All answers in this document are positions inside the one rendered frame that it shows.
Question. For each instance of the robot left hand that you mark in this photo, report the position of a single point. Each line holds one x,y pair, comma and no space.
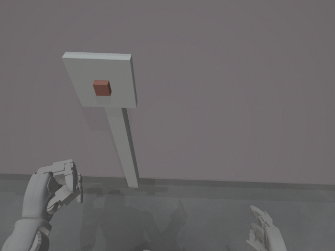
38,201

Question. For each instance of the button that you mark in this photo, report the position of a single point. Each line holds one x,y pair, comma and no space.
102,88

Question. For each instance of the panel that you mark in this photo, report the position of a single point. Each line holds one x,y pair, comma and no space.
83,68

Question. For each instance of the left robot forearm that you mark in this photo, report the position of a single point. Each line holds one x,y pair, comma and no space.
30,234

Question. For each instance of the robot right hand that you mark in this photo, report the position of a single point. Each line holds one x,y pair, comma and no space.
270,239

